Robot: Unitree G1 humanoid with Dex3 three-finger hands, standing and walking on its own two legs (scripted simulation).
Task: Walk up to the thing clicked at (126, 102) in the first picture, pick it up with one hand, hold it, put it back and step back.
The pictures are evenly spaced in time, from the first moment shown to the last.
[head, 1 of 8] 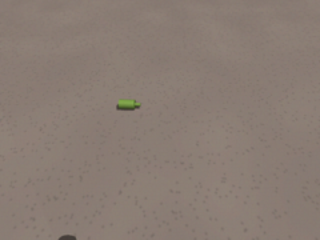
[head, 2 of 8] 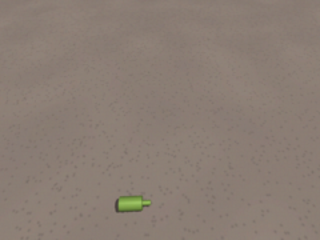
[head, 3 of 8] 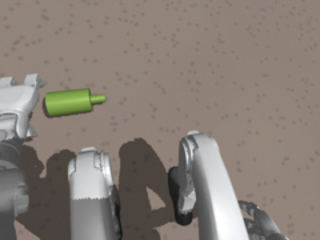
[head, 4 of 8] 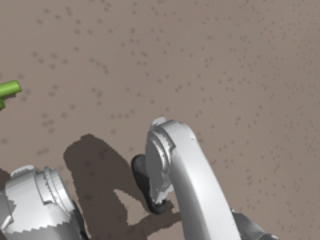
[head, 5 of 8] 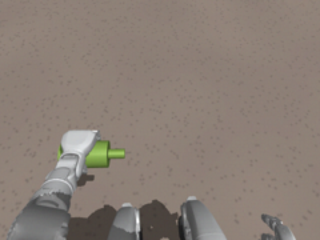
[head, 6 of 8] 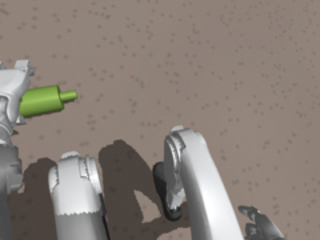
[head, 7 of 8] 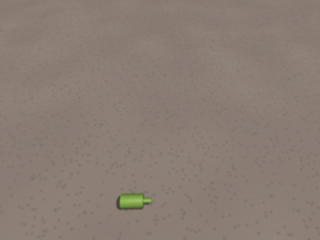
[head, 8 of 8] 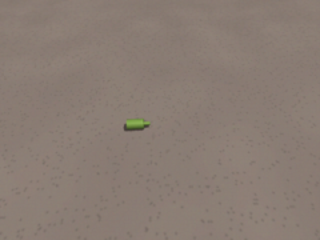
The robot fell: no
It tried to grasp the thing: yes
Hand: left
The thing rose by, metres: 0.67
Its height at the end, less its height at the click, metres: +0.00
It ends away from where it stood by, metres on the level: 0.01
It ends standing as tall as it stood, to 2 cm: yes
